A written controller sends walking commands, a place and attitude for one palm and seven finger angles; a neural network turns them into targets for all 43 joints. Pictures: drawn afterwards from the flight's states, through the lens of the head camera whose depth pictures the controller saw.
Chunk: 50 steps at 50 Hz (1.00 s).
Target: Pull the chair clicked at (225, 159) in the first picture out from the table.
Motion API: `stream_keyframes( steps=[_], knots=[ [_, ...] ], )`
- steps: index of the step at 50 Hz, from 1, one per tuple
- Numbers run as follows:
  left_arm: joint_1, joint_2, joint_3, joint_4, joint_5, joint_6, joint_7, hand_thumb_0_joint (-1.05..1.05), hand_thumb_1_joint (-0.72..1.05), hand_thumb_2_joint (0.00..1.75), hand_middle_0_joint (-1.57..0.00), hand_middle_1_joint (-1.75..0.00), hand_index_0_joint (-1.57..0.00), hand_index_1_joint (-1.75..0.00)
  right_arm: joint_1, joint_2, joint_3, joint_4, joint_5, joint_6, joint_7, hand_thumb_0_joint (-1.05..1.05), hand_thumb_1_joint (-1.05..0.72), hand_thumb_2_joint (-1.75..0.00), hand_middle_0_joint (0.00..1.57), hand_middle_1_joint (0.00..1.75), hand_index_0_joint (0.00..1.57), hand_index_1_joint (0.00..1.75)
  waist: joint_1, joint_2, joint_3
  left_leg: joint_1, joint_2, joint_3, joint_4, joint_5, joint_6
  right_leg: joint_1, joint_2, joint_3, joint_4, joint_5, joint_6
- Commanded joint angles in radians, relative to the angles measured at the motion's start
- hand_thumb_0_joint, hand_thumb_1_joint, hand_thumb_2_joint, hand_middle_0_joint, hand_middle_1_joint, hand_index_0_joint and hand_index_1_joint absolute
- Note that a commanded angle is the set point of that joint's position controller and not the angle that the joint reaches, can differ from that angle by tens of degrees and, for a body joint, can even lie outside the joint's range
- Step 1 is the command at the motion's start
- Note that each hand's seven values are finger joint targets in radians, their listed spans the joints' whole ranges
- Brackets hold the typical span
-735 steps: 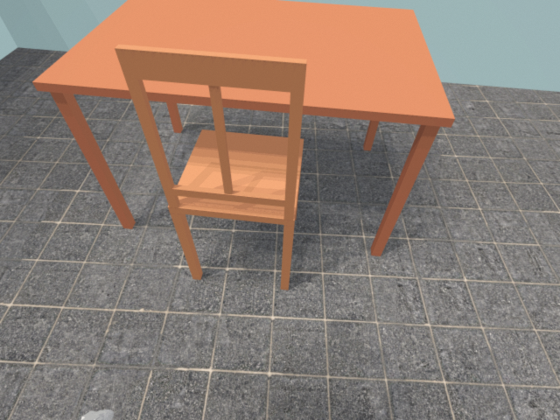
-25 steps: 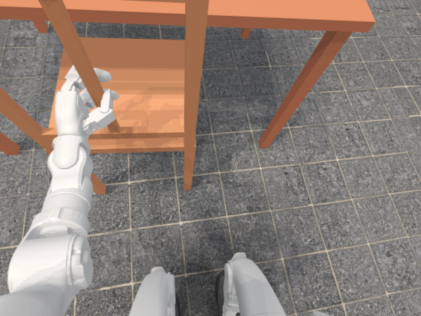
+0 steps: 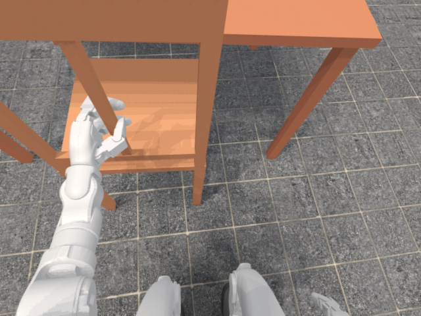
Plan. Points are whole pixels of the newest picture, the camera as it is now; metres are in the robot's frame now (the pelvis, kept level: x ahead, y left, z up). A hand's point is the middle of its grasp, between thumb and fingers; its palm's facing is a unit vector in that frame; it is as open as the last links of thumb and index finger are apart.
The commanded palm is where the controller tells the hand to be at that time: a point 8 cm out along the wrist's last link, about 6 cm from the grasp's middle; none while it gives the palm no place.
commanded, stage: hook a spindle and tug to test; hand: left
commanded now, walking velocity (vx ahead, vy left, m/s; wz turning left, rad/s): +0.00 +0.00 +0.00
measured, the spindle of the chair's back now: (106, 113) +0.47 +0.18 +0.03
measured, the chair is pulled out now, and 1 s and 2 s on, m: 0.01 0.08 0.25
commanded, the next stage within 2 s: step backward, pulling the chair out in 0.06 s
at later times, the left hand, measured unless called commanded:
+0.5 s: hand (127, 140) +0.42 +0.14 +0.03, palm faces +0.05 -0.99 -0.10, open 5.2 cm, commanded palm +0.40 +0.19 +0.02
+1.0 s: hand (140, 164) +0.37 +0.12 +0.03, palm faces +0.01 -0.99 -0.15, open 5.1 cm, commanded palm +0.35 +0.17 +0.03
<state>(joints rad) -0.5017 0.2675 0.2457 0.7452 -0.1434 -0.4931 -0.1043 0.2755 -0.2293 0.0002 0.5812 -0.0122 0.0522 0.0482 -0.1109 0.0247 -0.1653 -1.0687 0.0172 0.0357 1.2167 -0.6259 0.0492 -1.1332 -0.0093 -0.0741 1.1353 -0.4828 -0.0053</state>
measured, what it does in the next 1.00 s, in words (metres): rises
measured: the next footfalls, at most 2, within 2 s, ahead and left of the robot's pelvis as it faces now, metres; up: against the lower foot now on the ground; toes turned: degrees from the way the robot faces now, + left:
left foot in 1.88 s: -0.13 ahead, +0.13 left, +0.00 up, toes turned +2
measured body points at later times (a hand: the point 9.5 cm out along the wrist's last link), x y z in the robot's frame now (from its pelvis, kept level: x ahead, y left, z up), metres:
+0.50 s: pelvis +0.01 +0.01 +0.09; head +0.13 +0.03 +0.52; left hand +0.41 +0.20 +0.04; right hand +0.06 -0.26 -0.03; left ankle -0.04 +0.08 -0.63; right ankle +0.02 -0.12 -0.63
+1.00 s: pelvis -0.02 +0.00 +0.09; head +0.09 -0.01 +0.52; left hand +0.37 +0.17 +0.04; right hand +0.03 -0.27 -0.04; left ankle -0.04 +0.08 -0.64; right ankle +0.02 -0.12 -0.64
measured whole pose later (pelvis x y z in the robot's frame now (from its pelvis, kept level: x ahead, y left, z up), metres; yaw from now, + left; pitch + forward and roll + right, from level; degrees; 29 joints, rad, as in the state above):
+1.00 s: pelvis -0.02 +0.00 +0.09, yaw -1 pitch +12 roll +0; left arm -0.56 0.22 0.11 1.04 -0.07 -0.25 0.08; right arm 0.25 -0.23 0.00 0.70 0.04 0.05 -0.12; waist -0.11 0.00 0.06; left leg -0.49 -0.01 0.09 0.61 -0.32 0.04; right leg -0.59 -0.01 -0.03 0.59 -0.19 0.00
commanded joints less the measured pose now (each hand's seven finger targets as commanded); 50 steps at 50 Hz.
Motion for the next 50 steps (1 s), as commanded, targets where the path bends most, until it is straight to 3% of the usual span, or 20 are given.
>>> stream_keyframes(
  steps=[1,7,8,9,10,11,12,14,17,20,24,28,30,32,35,41,43,46,48,50],
  knots=[
    [-0.137,0.097,-0.014,-0.221,0.002,-0.072,-0.038,0.00,0.90,0.90,-0.50,-1.45,-0.50,-1.45,0.136,-0.161,-0.066,-0.069,0.002,-0.027,-0.006,0.00,-0.90,-0.90,0.20,0.30,0.20,0.30,0.017,0.075,-0.502,0.302,0.014,-0.077,-0.125,0.793,-0.062,0.379,0.020,0.034,-0.047,0.531,-0.024],
    [-0.146,0.093,-0.015,-0.247,0.004,-0.076,-0.034,0.00,0.90,0.90,-0.50,-1.45,-0.50,-1.45,0.135,-0.160,-0.069,-0.064,-0.002,-0.042,-0.012,0.00,-0.90,-0.90,0.20,0.30,0.20,0.30,0.014,0.080,-0.514,0.314,0.014,-0.079,-0.114,0.803,-0.067,0.364,0.019,0.036,-0.038,0.530,-0.023],
    [-0.216,0.106,-0.020,-0.249,0.009,-0.079,-0.030,0.00,0.90,0.90,-0.50,-1.45,-0.50,-1.45,0.135,-0.164,-0.068,-0.057,-0.001,-0.043,-0.015,0.00,-0.90,-0.90,0.20,0.30,0.20,0.30,-0.002,0.070,-0.497,0.306,0.016,-0.083,-0.112,0.785,-0.068,0.347,0.018,0.034,-0.037,0.517,-0.021],
    [-0.459,0.399,0.041,-0.389,0.113,0.035,0.076,0.00,0.90,0.90,-0.50,-1.45,-0.50,-1.45,0.135,-0.161,-0.064,-0.116,0.042,0.022,-0.056,0.00,-0.90,-0.90,0.20,0.30,0.20,0.30,0.038,0.121,-0.690,0.542,0.010,-0.038,-0.298,0.612,-0.047,0.737,-0.058,0.130,-0.232,0.579,-0.046],
    [-0.487,0.349,0.017,-0.389,0.112,0.100,0.124,0.00,0.90,0.90,-0.50,-1.45,-0.50,-1.45,0.163,-0.142,-0.066,-0.136,0.048,0.034,-0.092,0.00,-0.90,-0.90,0.20,0.30,0.20,0.30,0.016,0.142,-0.644,0.538,-0.003,-0.031,-0.341,0.602,-0.037,0.764,-0.059,0.124,-0.275,0.669,-0.041],
    [-0.365,0.265,-0.031,-0.285,0.121,0.160,0.149,0.00,0.90,0.90,-0.50,-1.45,-0.50,-1.45,0.143,-0.143,-0.059,-0.115,0.051,0.047,-0.113,0.00,-0.90,-0.90,0.20,0.30,0.20,0.30,0.008,0.136,-0.567,0.545,0.008,-0.050,-0.375,0.649,-0.044,0.733,-0.068,0.107,-0.279,0.716,-0.041],
    [-0.268,0.187,-0.078,-0.209,0.121,0.205,0.161,0.00,0.90,0.90,-0.50,-1.45,-0.50,-1.45,0.137,-0.139,-0.053,-0.111,0.054,0.062,-0.127,0.00,-0.90,-0.90,0.20,0.30,0.20,0.30,0.006,0.104,-0.494,0.557,0.026,-0.073,-0.412,0.655,-0.047,0.694,-0.070,0.086,-0.294,0.672,-0.031],
    [-0.205,0.126,-0.123,-0.087,0.125,0.259,0.182,0.00,0.90,0.90,-0.50,-1.45,-0.50,-1.45,0.138,-0.143,-0.047,-0.078,0.059,0.082,-0.143,0.00,-0.90,-0.90,0.20,0.30,0.20,0.30,-0.001,0.029,-0.404,0.546,0.053,-0.079,-0.451,0.709,-0.036,0.737,-0.086,0.093,-0.344,0.733,-0.020],
    [-0.267,0.143,-0.125,-0.009,0.125,0.269,0.200,0.00,0.90,0.90,-0.50,-1.45,-0.50,-1.45,0.141,-0.152,-0.042,-0.051,0.057,0.087,-0.160,0.00,-0.90,-0.90,0.20,0.30,0.20,0.30,0.001,0.048,-0.384,0.644,0.089,-0.084,-0.519,0.908,-0.048,0.816,-0.115,0.105,-0.400,0.885,-0.016],
    [-0.322,0.155,-0.123,0.052,0.125,0.251,0.201,0.00,0.90,0.90,-0.50,-1.45,-0.50,-1.45,0.134,-0.161,-0.047,-0.032,0.055,0.083,-0.167,0.00,-0.90,-0.90,0.20,0.30,0.20,0.30,0.008,0.073,-0.351,0.702,0.115,-0.088,-0.558,0.976,-0.060,0.838,-0.128,0.111,-0.456,0.889,-0.016],
    [-0.348,0.105,-0.160,0.100,0.128,0.222,0.190,0.00,0.90,0.90,-0.50,-1.45,-0.50,-1.45,0.121,-0.159,-0.054,-0.007,0.052,0.057,-0.165,0.00,-0.90,-0.90,0.20,0.30,0.20,0.30,0.026,0.171,-0.288,0.799,0.161,-0.117,-0.613,1.017,-0.057,0.749,-0.089,0.101,-0.485,0.638,-0.003],
    [-0.357,0.081,-0.166,0.102,0.141,0.202,0.184,0.00,0.90,0.90,-0.50,-1.45,-0.50,-1.45,0.149,-0.148,-0.066,0.024,0.028,0.036,-0.155,0.00,-0.90,-0.90,0.20,0.30,0.20,0.30,0.023,0.260,-0.285,1.069,0.195,-0.146,-0.601,1.481,-0.084,0.604,-0.045,0.083,-0.473,0.442,0.001],
    [-0.354,0.087,-0.161,0.109,0.147,0.194,0.178,0.00,0.90,0.90,-0.50,-1.45,-0.50,-1.45,0.147,-0.146,-0.071,0.034,0.018,0.031,-0.144,0.00,-0.90,-0.90,0.20,0.30,0.20,0.30,0.026,0.267,-0.283,1.137,0.199,-0.144,-0.582,1.548,-0.094,0.579,-0.034,0.073,-0.491,0.387,-0.002],
    [-0.330,0.085,-0.153,0.115,0.146,0.189,0.174,0.00,0.90,0.90,-0.50,-1.45,-0.50,-1.45,0.144,-0.145,-0.070,0.037,0.019,0.025,-0.139,0.00,-0.90,-0.90,0.20,0.30,0.20,0.30,0.029,0.209,-0.279,1.106,0.202,-0.128,-0.571,1.492,-0.094,0.637,-0.038,0.075,-0.524,0.454,-0.007],
    [-0.324,0.110,-0.135,0.110,0.143,0.180,0.178,0.00,0.90,0.90,-0.50,-1.45,-0.50,-1.45,0.136,-0.160,-0.071,0.042,0.034,0.014,-0.148,0.00,-0.90,-0.90,0.20,0.30,0.20,0.30,0.029,0.096,-0.290,0.939,0.189,-0.107,-0.565,1.295,-0.090,0.802,-0.081,0.115,-0.539,0.748,-0.024],
    [-0.297,0.133,-0.130,0.142,0.139,0.177,0.190,0.00,0.90,0.90,-0.50,-1.45,-0.50,-1.45,0.126,-0.166,-0.071,0.069,0.052,-0.012,-0.170,0.00,-0.90,-0.90,0.20,0.30,0.20,0.30,0.027,0.031,-0.342,0.784,0.124,-0.063,-0.567,0.850,-0.091,0.910,-0.182,0.185,-0.523,1.041,-0.061],
    [-0.309,0.126,-0.143,0.139,0.138,0.179,0.193,0.00,0.90,0.90,-0.50,-1.45,-0.50,-1.45,0.120,-0.164,-0.066,0.076,0.052,-0.021,-0.177,0.00,-0.90,-0.90,0.20,0.30,0.20,0.30,0.024,0.022,-0.349,0.769,0.111,-0.061,-0.590,0.794,-0.088,0.914,-0.189,0.183,-0.524,1.049,-0.056],
    [-0.302,0.108,-0.158,0.120,0.131,0.187,0.196,0.00,0.90,0.90,-0.50,-1.45,-0.50,-1.45,0.117,-0.168,-0.061,0.075,0.052,-0.025,-0.183,0.00,-0.90,-0.90,0.20,0.30,0.20,0.30,0.021,0.069,-0.367,0.844,0.137,-0.089,-0.620,1.041,-0.077,0.882,-0.149,0.148,-0.498,0.994,-0.029],
    [-0.294,0.094,-0.164,0.082,0.126,0.185,0.192,0.00,0.90,0.90,-0.50,-1.45,-0.50,-1.45,0.097,-0.161,-0.057,0.060,0.047,-0.023,-0.177,0.00,-0.90,-0.90,0.20,0.30,0.20,0.30,0.029,0.122,-0.360,0.939,0.176,-0.129,-0.637,1.211,-0.061,0.800,-0.101,0.129,-0.484,0.723,-0.005],
    [-0.291,0.094,-0.161,0.054,0.129,0.186,0.192,0.00,0.90,0.90,-0.50,-1.45,-0.50,-1.45,0.079,-0.157,-0.060,0.047,0.040,-0.017,-0.166,0.00,-0.90,-0.90,0.20,0.30,0.20,0.30,0.038,0.193,-0.347,1.007,0.197,-0.133,-0.648,1.238,-0.041,0.737,-0.065,0.115,-0.482,0.491,0.004]
  ],
)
